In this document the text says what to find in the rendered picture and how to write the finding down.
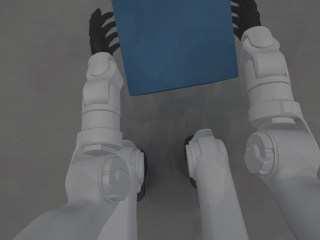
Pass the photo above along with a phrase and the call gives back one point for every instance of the robot right upper arm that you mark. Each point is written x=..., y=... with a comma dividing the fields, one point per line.
x=287, y=162

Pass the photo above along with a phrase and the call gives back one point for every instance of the robot left shin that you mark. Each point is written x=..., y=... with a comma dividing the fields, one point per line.
x=127, y=143

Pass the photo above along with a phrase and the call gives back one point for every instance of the robot right forearm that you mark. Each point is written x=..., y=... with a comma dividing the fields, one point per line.
x=268, y=85

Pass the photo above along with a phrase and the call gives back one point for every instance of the robot left upper arm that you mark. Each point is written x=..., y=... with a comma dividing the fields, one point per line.
x=94, y=188

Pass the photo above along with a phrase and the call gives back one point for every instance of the right robot foot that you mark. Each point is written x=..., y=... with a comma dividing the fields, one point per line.
x=193, y=182

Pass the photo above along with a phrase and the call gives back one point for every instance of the left robot hand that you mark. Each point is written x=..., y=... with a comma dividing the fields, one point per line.
x=98, y=42

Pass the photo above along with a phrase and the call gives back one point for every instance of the robot left forearm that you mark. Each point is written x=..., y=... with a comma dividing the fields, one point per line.
x=101, y=110

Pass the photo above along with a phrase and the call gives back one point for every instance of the carton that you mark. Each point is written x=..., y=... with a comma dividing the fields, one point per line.
x=174, y=44

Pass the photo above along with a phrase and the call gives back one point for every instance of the right robot hand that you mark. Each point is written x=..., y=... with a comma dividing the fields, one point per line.
x=248, y=16

